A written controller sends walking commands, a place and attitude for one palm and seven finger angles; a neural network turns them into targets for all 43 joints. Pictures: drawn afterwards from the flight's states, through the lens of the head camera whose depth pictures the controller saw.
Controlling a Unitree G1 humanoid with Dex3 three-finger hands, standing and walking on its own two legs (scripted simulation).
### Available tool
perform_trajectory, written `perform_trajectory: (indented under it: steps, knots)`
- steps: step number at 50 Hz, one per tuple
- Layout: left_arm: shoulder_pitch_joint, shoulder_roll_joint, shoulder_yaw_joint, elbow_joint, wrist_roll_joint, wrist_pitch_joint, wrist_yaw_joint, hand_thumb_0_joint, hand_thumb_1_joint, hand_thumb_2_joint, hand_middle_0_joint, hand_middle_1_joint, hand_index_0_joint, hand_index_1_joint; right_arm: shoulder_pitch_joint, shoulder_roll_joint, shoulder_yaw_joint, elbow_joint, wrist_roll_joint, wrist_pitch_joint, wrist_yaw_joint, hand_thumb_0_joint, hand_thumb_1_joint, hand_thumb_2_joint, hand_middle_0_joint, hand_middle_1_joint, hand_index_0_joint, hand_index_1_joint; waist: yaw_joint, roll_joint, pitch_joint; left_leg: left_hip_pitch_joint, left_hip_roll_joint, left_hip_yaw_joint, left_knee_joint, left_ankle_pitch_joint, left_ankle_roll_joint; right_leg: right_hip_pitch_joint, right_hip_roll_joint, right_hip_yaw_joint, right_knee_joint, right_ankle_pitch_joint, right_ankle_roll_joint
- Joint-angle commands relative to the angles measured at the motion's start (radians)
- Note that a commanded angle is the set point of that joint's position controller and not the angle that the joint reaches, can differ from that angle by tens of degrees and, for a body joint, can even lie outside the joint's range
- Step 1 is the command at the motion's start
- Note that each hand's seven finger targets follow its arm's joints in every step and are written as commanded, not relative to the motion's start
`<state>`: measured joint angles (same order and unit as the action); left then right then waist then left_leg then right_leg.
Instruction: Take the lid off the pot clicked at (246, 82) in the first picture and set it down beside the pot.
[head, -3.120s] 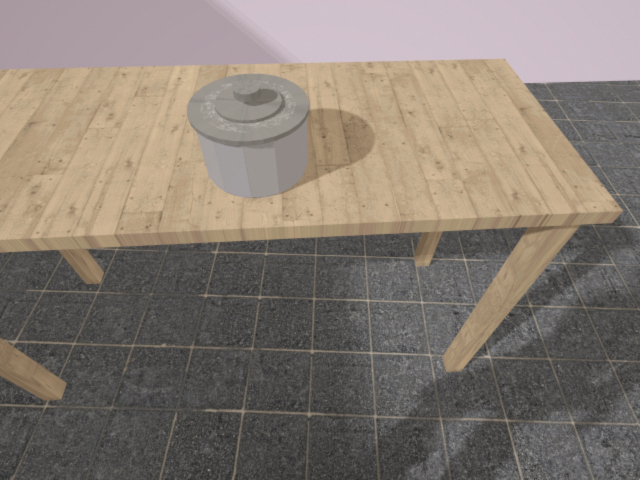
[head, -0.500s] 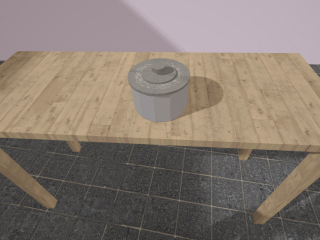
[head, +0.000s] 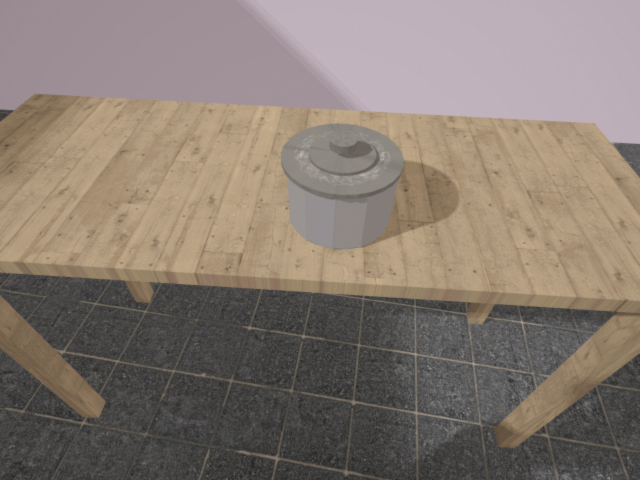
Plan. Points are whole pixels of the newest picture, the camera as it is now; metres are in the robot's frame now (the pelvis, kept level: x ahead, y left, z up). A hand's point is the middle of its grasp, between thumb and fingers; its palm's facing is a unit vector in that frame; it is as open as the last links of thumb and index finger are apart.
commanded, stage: look again from close up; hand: left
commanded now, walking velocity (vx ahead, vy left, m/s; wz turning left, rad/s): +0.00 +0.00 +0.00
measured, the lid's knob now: (343, 143) +0.54 +0.01 +0.16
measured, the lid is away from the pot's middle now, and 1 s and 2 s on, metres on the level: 0.00 0.00 0.00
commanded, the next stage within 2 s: shuffle to correct the standing spot in 1.14 s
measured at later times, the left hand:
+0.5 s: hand out of the picture +0.04 +0.12 -0.17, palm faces +0.03 -0.99 -0.14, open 7.4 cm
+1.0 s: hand out of the picture +0.08 +0.13 -0.17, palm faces +0.02 -0.98 -0.18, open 7.3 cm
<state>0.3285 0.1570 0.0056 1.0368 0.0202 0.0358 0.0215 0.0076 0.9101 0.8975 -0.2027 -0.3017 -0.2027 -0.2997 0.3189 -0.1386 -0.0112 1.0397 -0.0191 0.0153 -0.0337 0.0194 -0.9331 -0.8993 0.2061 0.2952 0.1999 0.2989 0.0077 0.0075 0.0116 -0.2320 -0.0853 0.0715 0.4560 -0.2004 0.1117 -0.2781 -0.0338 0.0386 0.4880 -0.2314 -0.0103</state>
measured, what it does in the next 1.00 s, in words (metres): shifts its weight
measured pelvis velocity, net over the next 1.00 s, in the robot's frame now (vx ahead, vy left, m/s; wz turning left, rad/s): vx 0.09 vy -0.04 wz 0.00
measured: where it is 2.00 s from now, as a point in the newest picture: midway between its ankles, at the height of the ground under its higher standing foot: outside the picture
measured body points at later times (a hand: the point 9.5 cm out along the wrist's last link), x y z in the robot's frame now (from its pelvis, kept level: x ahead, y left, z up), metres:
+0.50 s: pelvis +0.06 -0.03 +0.00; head +0.07 -0.02 +0.45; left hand +0.04 +0.18 -0.16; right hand +0.06 -0.25 -0.15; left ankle +0.03 +0.04 -0.74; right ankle +0.06 -0.16 -0.74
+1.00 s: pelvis +0.09 -0.04 +0.00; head +0.10 -0.04 +0.45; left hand +0.08 +0.18 -0.16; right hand +0.07 -0.25 -0.16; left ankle +0.03 +0.04 -0.74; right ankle +0.06 -0.16 -0.74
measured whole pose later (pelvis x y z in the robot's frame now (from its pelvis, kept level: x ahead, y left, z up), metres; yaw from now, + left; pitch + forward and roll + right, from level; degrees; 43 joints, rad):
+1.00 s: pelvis +0.09 -0.04 +0.00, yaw +0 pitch +0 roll +0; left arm 0.31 0.15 -0.02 1.07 0.00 -0.01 0.04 0.01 0.93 0.90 -0.20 -0.30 -0.20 -0.30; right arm 0.31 -0.12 0.01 1.12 -0.01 -0.03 -0.05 0.01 -0.92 -0.90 0.20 0.29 0.20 0.30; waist 0.00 0.00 0.02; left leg -0.12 -0.03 0.04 0.43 -0.31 0.05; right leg -0.17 0.02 0.02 0.45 -0.28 -0.01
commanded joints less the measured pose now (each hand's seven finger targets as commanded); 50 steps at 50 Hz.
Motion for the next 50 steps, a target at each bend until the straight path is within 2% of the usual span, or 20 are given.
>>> perform_trajectory:
  steps: [1,4,6,10,14,18,19,23,24,28,30,37,38,39,41,43,46,48,50]
  knots:
    - [0.063,0.054,0.011,-0.027,0.002,-0.027,0.008,0.000,0.900,0.900,-0.200,-0.300,-0.200,-0.300,0.011,-0.114,-0.024,-0.061,0.009,-0.031,0.003,0.000,-0.900,-0.900,0.200,0.300,0.200,0.300,0.002,-0.019,0.113,-0.111,0.200,-0.256,-0.234,-0.342,-0.044,-0.013,-0.026,0.050,-0.074,-0.072,-0.036]
    - [0.071,0.059,0.007,-0.024,0.001,-0.037,0.010,0.000,0.900,0.900,-0.200,-0.300,-0.200,-0.300,0.027,-0.104,-0.019,-0.059,0.012,-0.038,0.004,0.000,-0.900,-0.900,0.200,0.300,0.200,0.300,-0.006,-0.030,0.093,-0.055,0.192,-0.234,-0.209,-0.266,-0.045,-0.032,-0.040,0.071,-0.093,-0.046,-0.044]
    - [0.078,0.057,0.004,-0.020,0.002,-0.037,0.011,0.000,0.900,0.900,-0.200,-0.300,-0.200,-0.300,0.027,-0.106,-0.018,-0.058,0.011,-0.038,0.005,0.000,-0.900,-0.900,0.200,0.300,0.200,0.300,-0.007,-0.007,0.105,-0.062,0.191,-0.235,-0.218,-0.297,-0.049,-0.048,-0.041,0.072,-0.093,-0.079,-0.040]
    - [0.099,0.055,0.000,-0.010,0.002,-0.041,0.011,0.000,0.900,0.900,-0.200,-0.300,-0.200,-0.300,0.019,-0.107,-0.015,-0.058,0.013,-0.043,0.004,0.000,-0.900,-0.900,0.200,0.300,0.200,0.300,-0.002,-0.002,0.093,-0.053,0.190,-0.219,-0.204,-0.254,-0.046,-0.026,-0.043,0.073,-0.090,-0.025,-0.039]
    - [0.103,0.054,-0.002,-0.002,0.000,-0.048,0.012,0.000,0.900,0.900,-0.200,-0.300,-0.200,-0.300,0.032,-0.095,-0.009,-0.049,0.016,-0.053,0.001,0.000,-0.900,-0.900,0.200,0.300,0.200,0.300,-0.005,-0.013,0.047,-0.005,0.185,-0.191,-0.166,-0.121,-0.046,0.008,-0.051,0.077,-0.085,0.063,-0.040]
    - [0.101,0.050,-0.006,0.010,-0.003,-0.049,0.016,0.000,0.900,0.900,-0.200,-0.300,-0.200,-0.300,0.038,-0.089,-0.003,-0.035,0.017,-0.059,-0.004,0.000,-0.900,-0.900,0.200,0.300,0.200,0.300,-0.007,0.001,0.036,0.037,0.181,-0.163,-0.126,0.022,-0.051,0.015,-0.058,0.078,-0.077,0.124,-0.037]
    - [0.099,0.053,-0.006,0.009,-0.004,-0.049,0.016,0.000,0.900,0.900,-0.200,-0.300,-0.200,-0.300,0.040,-0.084,-0.003,-0.032,0.018,-0.058,-0.004,0.000,-0.900,-0.900,0.200,0.300,0.200,0.300,-0.005,-0.034,0.038,0.031,0.182,-0.159,-0.113,0.035,-0.049,0.024,-0.058,0.078,-0.085,0.132,-0.038]
    - [0.093,0.051,-0.007,0.014,-0.008,-0.053,0.021,0.000,0.900,0.900,-0.200,-0.300,-0.200,-0.300,0.051,-0.083,0.001,-0.016,0.016,-0.061,-0.009,0.000,-0.900,-0.900,0.200,0.300,0.200,0.300,-0.009,-0.009,0.010,0.078,0.183,-0.143,-0.084,0.156,-0.058,0.043,-0.066,0.083,-0.073,0.199,-0.042]
    - [0.089,0.054,-0.006,0.014,-0.009,-0.052,0.020,0.000,0.900,0.900,-0.200,-0.300,-0.200,-0.300,0.050,-0.079,0.001,-0.010,0.017,-0.060,-0.009,0.000,-0.900,-0.900,0.200,0.300,0.200,0.300,-0.006,-0.023,0.017,0.069,0.185,-0.144,-0.081,0.155,-0.055,0.051,-0.065,0.078,-0.078,0.200,-0.043]
    - [0.080,0.053,-0.008,0.015,-0.011,-0.053,0.024,0.000,0.900,0.900,-0.200,-0.300,-0.200,-0.300,0.055,-0.077,0.004,0.004,0.016,-0.060,-0.012,0.000,-0.900,-0.900,0.200,0.300,0.200,0.300,-0.008,-0.004,0.023,0.083,0.185,-0.138,-0.077,0.190,-0.061,0.059,-0.067,0.085,-0.073,0.231,-0.046]
    - [0.075,0.058,-0.007,0.016,-0.011,-0.053,0.023,0.000,0.900,0.900,-0.200,-0.300,-0.200,-0.300,0.054,-0.077,0.003,0.009,0.016,-0.059,-0.012,0.000,-0.900,-0.900,0.200,0.300,0.200,0.300,-0.006,-0.027,0.029,0.073,0.185,-0.135,-0.073,0.180,-0.063,0.071,-0.070,0.085,-0.076,0.247,-0.048]
    - [0.061,0.064,-0.008,0.010,-0.015,-0.053,0.026,0.000,0.900,0.900,-0.200,-0.300,-0.200,-0.300,0.068,-0.073,0.006,0.032,0.014,-0.059,-0.015,0.000,-0.900,-0.900,0.200,0.300,0.200,0.300,-0.008,0.006,0.026,0.091,0.190,-0.135,-0.075,0.226,-0.067,0.090,-0.069,0.079,-0.072,0.273,-0.052]
    - [0.061,0.066,-0.007,0.011,-0.015,-0.054,0.026,0.000,0.900,0.900,-0.200,-0.300,-0.200,-0.300,0.068,-0.072,0.006,0.034,0.014,-0.059,-0.015,0.000,-0.900,-0.900,0.200,0.300,0.200,0.300,-0.007,0.010,0.028,0.096,0.190,-0.134,-0.076,0.223,-0.068,0.087,-0.069,0.080,-0.075,0.265,-0.051]
    - [0.059,0.070,-0.008,0.010,-0.016,-0.053,0.025,0.000,0.900,0.900,-0.200,-0.300,-0.200,-0.300,0.065,-0.070,0.006,0.034,0.015,-0.057,-0.014,0.000,-0.900,-0.900,0.200,0.300,0.200,0.300,-0.004,-0.024,0.043,0.083,0.193,-0.137,-0.075,0.207,-0.065,0.089,-0.066,0.076,-0.082,0.261,-0.051]
    - [0.059,0.065,-0.009,0.010,-0.015,-0.053,0.026,0.000,0.900,0.900,-0.200,-0.300,-0.200,-0.300,0.067,-0.074,0.006,0.036,0.014,-0.057,-0.014,0.000,-0.900,-0.900,0.200,0.300,0.200,0.300,-0.007,-0.029,0.041,0.089,0.190,-0.135,-0.077,0.203,-0.067,0.089,-0.069,0.081,-0.081,0.268,-0.050]
    - [0.058,0.063,-0.008,0.008,-0.016,-0.054,0.027,0.000,0.900,0.900,-0.200,-0.300,-0.200,-0.300,0.075,-0.071,0.007,0.041,0.014,-0.058,-0.015,0.000,-0.900,-0.900,0.200,0.300,0.200,0.300,-0.008,-0.014,0.030,0.099,0.190,-0.136,-0.080,0.216,-0.067,0.097,-0.071,0.078,-0.081,0.272,-0.051]
    - [0.059,0.066,-0.007,0.009,-0.017,-0.055,0.027,0.000,0.900,0.900,-0.200,-0.300,-0.200,-0.300,0.072,-0.071,0.007,0.045,0.014,-0.057,-0.015,0.000,-0.900,-0.900,0.200,0.300,0.200,0.300,-0.008,-0.023,0.033,0.100,0.190,-0.134,-0.077,0.210,-0.069,0.101,-0.071,0.080,-0.085,0.279,-0.052]
    - [0.059,0.065,-0.008,0.011,-0.016,-0.055,0.028,0.000,0.900,0.900,-0.200,-0.300,-0.200,-0.300,0.076,-0.068,0.006,0.049,0.015,-0.058,-0.016,0.000,-0.900,-0.900,0.200,0.300,0.200,0.300,-0.009,0.000,0.027,0.109,0.191,-0.131,-0.079,0.220,-0.069,0.102,-0.070,0.080,-0.086,0.276,-0.051]
    - [0.065,0.064,-0.008,0.012,-0.017,-0.055,0.027,0.000,0.900,0.900,-0.200,-0.300,-0.200,-0.300,0.069,-0.068,0.006,0.051,0.015,-0.056,-0.015,0.000,-0.900,-0.900,0.200,0.300,0.200,0.300,-0.007,-0.012,0.042,0.099,0.191,-0.131,-0.076,0.199,-0.069,0.099,-0.070,0.081,-0.095,0.269,-0.051]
